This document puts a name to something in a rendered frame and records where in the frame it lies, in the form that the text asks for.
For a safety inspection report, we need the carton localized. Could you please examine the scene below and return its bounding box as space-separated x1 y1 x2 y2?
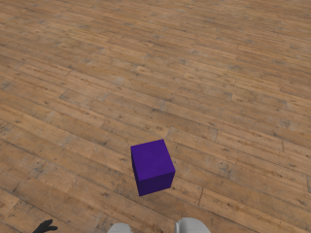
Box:
130 139 176 196

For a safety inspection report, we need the robot thigh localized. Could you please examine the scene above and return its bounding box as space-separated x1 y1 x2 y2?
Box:
174 217 211 233
107 223 133 233

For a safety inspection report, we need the left robot hand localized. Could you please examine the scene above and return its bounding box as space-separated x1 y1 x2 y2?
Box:
33 219 58 233

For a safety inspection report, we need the left robot thigh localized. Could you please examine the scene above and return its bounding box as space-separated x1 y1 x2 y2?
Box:
107 223 133 233

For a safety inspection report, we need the right robot thigh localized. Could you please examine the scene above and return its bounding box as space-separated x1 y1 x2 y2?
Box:
174 217 211 233

